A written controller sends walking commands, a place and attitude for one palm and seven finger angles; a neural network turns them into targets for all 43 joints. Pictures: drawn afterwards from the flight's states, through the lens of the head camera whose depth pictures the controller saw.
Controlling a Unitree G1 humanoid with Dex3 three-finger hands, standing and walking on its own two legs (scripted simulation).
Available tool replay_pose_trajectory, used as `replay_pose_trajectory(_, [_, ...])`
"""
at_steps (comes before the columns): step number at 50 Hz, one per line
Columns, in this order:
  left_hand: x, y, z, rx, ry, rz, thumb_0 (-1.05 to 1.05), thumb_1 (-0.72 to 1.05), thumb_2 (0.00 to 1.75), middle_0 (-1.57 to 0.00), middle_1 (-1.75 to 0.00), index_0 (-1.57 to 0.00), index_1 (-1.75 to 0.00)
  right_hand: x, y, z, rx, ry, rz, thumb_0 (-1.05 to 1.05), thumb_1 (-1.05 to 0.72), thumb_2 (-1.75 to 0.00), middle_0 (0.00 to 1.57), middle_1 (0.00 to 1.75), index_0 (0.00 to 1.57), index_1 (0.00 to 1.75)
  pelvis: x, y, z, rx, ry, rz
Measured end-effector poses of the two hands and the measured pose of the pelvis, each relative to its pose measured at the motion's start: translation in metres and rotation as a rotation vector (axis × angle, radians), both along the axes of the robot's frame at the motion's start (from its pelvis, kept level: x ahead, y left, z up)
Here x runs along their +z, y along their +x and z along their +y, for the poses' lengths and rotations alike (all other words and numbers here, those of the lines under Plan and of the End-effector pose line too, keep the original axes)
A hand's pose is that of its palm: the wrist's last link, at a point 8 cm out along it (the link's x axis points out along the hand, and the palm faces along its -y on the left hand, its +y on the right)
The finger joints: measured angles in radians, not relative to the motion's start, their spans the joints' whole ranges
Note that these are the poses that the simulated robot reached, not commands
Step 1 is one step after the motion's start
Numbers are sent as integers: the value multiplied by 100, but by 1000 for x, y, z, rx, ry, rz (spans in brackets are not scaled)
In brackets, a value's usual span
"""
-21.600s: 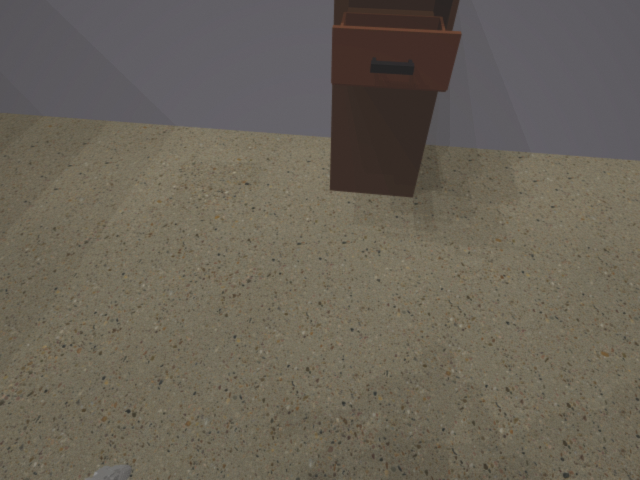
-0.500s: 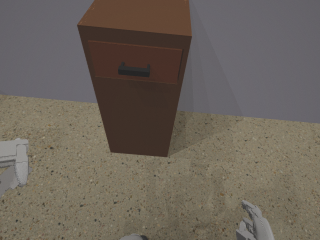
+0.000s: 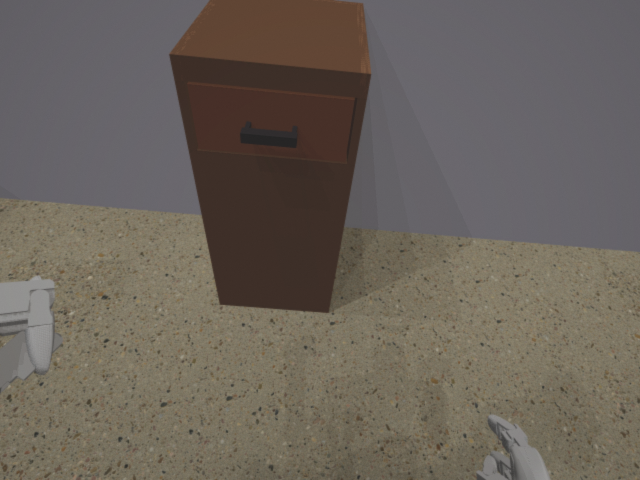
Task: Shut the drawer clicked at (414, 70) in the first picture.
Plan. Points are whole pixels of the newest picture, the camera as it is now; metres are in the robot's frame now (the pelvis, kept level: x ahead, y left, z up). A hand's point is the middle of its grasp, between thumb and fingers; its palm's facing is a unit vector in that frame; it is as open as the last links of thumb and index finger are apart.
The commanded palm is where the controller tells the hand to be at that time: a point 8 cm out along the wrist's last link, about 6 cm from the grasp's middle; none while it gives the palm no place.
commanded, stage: stop stepping back and stand still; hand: left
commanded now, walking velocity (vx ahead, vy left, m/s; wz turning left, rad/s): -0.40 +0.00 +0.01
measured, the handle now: (270, 132) +0.79 +0.16 +0.00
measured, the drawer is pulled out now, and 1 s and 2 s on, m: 0.00 0.00 0.00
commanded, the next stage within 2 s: let the arm hang, fingers relaxed in 1.32 s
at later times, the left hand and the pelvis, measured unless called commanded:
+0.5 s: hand out of the picture +0.10 +0.26 +0.17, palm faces +0.36 -0.86 -0.36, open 3.3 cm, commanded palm +0.02 +0.30 +0.19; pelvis -0.12 +0.02 +0.01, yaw -2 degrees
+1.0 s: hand out of the picture +0.07 +0.26 +0.18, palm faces +0.38 -0.80 -0.46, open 3.3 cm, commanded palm +0.01 +0.30 +0.19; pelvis -0.12 +0.02 +0.00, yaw +0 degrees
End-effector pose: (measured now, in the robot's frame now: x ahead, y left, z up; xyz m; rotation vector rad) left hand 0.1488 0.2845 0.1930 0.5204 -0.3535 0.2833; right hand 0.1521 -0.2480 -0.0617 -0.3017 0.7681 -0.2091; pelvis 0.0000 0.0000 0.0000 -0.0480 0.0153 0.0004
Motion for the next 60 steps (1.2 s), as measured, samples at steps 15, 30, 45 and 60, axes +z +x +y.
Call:
replay_pose_trajectory(15, [3,-91,-7,-49,7,106,1,89,90,-140,-160,-141,-160,4,-97,23,12,56,-27,1,-90,-90,21,30,20,30,6,-91,7,-55,12,1])
replay_pose_trajectory(30, [6,-112,-9,-55,1,87,2,89,90,-140,-160,-141,-160,2,-170,38,-36,112,-27,1,-90,-90,21,30,20,30,14,-126,12,-45,23,-32])
replay_pose_trajectory(45, [-12,-126,11,73,-64,46,1,89,90,-141,-160,-141,-160,-8,-148,11,-22,10,-20,2,-90,-90,20,30,20,30,1,-125,19,-7,46,-50])
replay_pose_trajectory(60, [-8,-110,16,80,-33,143,1,89,90,-140,-160,-141,-160,-4,-96,54,68,125,-56,1,-90,-90,21,30,20,30,10,-108,24,-6,38,-26])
